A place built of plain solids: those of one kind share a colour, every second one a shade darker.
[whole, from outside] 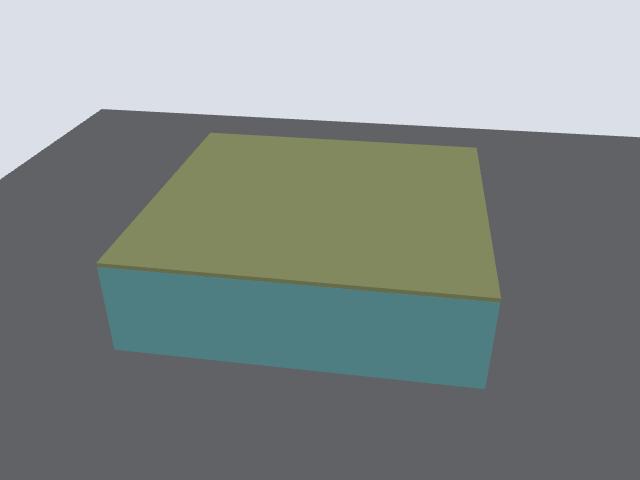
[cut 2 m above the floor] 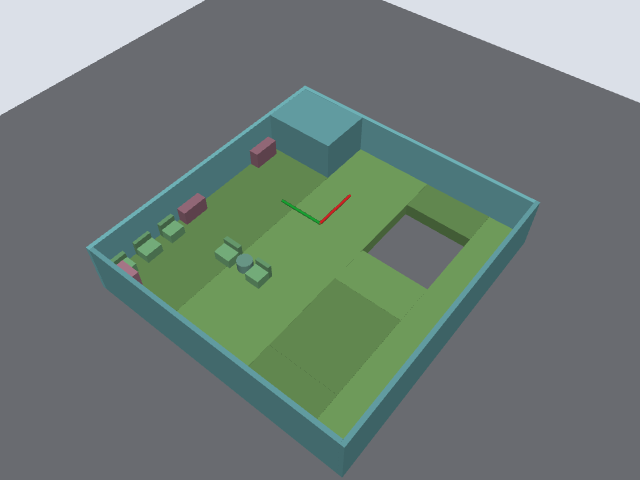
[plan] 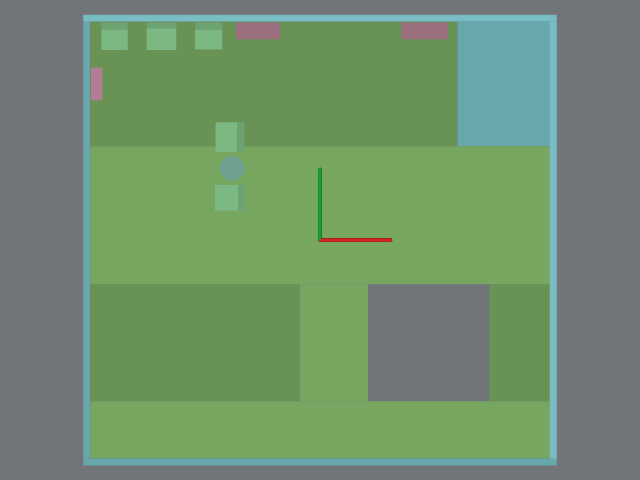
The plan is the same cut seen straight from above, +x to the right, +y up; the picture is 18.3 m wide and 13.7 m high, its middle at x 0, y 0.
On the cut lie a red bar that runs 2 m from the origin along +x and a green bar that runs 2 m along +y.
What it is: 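A home; one open living floor with 2 sunken areas, their rims bare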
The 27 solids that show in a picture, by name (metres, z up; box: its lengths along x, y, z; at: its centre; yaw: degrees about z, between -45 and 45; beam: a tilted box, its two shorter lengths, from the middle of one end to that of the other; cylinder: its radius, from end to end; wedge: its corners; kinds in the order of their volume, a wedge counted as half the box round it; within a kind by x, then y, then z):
{
 "floor_1": {"box": [1.86, 3.33, 0.69], "at": [-5.63, -2.93, 0.3]},
 "floor_2": {"box": [4.12, 3.33, 0.69], "at": [-2.64, -2.93, 0.3]},
 "floor_3": {"box": [10.48, 3.55, 0.69], "at": [-1.32, 4.46, 0.3]},
 "floor_4": {"box": [13.12, 1.63, 0.69], "at": [0.0, -5.42, 0.3]},
 "floor_5": {"box": [13.12, 3.95, 0.69], "at": [0.0, 0.71, 0.3]},
 "floor_6": {"box": [1.95, 3.33, 0.69], "at": [0.4, -2.93, 0.3]},
 "floor_7": {"box": [1.73, 3.33, 0.69], "at": [5.69, -2.93, 0.3]},
 "wall_1": {"box": [0.2, 12.47, 3.7], "at": [-6.66, 0.0, 1.8]},
 "wall_2": {"box": [13.52, 0.2, 3.7], "at": [0.0, -6.33, 1.8]},
 "wall_3": {"box": [13.52, 0.2, 3.7], "at": [0.0, 6.33, 1.8]},
 "wall_4": {"box": [2.64, 3.55, 3.7], "at": [5.24, 4.46, 1.8]},
 "wall_5": {"box": [0.2, 12.47, 3.7], "at": [6.66, 0.0, 1.8]},
 "roof_1": {"box": [13.52, 12.87, 0.16], "at": [0.0, 0.0, 3.73]},
 "chair_1": {"box": [0.75, 0.58, 0.5], "at": [-5.86, 5.71, 0.89]},
 "chair_2": {"box": [0.75, 0.21, 0.75], "at": [-5.86, 6.11, 1.02]},
 "chair_3": {"box": [0.85, 0.62, 0.46], "at": [-4.53, 5.73, 0.87]},
 "chair_4": {"box": [0.85, 0.18, 0.78], "at": [-4.53, 6.12, 1.03]},
 "chair_5": {"box": [0.78, 0.57, 0.47], "at": [-3.18, 5.72, 0.88]},
 "chair_6": {"box": [0.78, 0.21, 0.75], "at": [-3.18, 6.11, 1.02]},
 "chair_7": {"box": [0.66, 0.73, 0.46], "at": [-2.67, 1.21, 0.87]},
 "chair_8": {"box": [0.61, 0.85, 0.48], "at": [-2.67, 2.94, 0.88]},
 "chair_9": {"box": [0.22, 0.85, 0.76], "at": [-2.26, 2.94, 1.02]},
 "chair_10": {"box": [0.19, 0.73, 0.74], "at": [-2.25, 1.21, 1.01]},
 "case_1": {"box": [0.33, 0.93, 1.85], "at": [-6.37, 4.46, 1.57]},
 "case_2": {"box": [1.28, 0.49, 0.74], "at": [-1.77, 5.97, 1.01]},
 "case_3": {"box": [1.33, 0.48, 0.86], "at": [2.99, 5.97, 1.07]},
 "table_1": {"cylinder": 0.35, "from": [-2.51, 2.04, 0.64], "to": [-2.51, 2.04, 1.12]}
}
